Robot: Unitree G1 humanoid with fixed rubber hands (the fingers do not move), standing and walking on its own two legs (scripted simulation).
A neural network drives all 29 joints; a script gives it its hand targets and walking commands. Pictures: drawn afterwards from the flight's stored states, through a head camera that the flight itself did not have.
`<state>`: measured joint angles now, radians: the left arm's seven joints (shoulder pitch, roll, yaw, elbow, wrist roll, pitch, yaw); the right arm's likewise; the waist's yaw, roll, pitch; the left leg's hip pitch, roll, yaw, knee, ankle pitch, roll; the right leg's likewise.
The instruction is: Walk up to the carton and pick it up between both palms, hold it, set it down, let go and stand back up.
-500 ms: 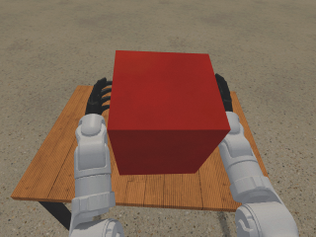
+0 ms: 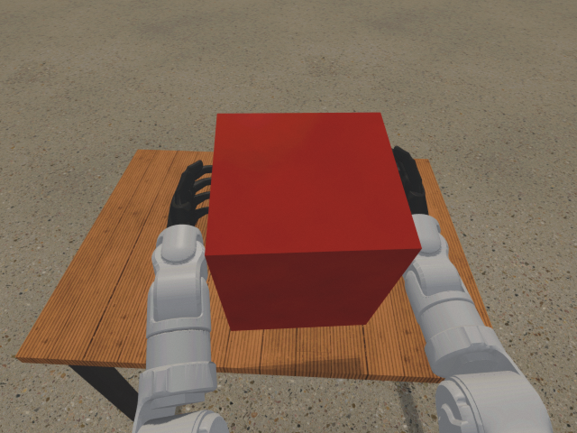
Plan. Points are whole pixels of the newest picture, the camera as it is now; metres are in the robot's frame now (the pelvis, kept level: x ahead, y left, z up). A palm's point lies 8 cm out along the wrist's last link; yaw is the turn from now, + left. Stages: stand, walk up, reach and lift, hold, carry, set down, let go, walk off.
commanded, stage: set down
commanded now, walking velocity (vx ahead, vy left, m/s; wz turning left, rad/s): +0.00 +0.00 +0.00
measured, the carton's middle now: (299, 230) +0.36 -0.01 +0.10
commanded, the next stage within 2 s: none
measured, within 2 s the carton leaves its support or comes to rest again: neither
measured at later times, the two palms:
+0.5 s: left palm (206, 237) +0.38 +0.12 +0.08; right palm (405, 210) +0.39 -0.18 +0.10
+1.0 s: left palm (214, 242) +0.38 +0.11 +0.06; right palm (410, 216) +0.39 -0.19 +0.08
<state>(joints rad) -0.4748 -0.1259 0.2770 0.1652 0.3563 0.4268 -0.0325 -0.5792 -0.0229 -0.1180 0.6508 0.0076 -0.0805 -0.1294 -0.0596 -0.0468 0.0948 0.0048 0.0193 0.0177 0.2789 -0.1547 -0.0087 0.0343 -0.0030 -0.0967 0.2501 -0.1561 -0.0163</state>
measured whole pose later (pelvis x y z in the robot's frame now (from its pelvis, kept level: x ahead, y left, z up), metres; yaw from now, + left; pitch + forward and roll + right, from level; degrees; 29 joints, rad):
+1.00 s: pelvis +0.01 -0.01 +0.00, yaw -3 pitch +2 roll +0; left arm -0.56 -0.15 0.37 0.62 0.32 0.13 0.08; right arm -0.70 -0.03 -0.37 0.99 -0.17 -0.22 0.01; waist 0.00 -0.02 0.00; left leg -0.15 0.04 0.07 0.25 -0.13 -0.02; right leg -0.16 0.01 -0.06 0.26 -0.14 -0.03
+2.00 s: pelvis +0.01 -0.01 +0.00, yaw -4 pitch +9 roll +0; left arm -0.55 -0.14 0.43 0.83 0.33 -0.11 0.11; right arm -0.73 -0.02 -0.46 1.09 -0.31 -0.33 0.03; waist 0.01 0.01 -0.05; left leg -0.30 0.05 0.08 0.27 -0.13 -0.03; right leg -0.31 0.02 -0.06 0.27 -0.12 -0.04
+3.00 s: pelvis +0.01 -0.01 +0.00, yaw -5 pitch +12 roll +0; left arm -0.55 -0.19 0.50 0.81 0.41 -0.27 0.11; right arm -0.69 -0.03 -0.50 1.10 -0.33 -0.46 0.04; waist 0.03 0.01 -0.03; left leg -0.36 0.06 0.11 0.31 -0.15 -0.02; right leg -0.38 0.03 -0.04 0.31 -0.14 -0.04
